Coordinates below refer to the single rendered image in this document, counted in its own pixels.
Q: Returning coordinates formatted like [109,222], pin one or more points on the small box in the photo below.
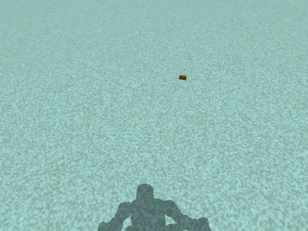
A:
[182,77]

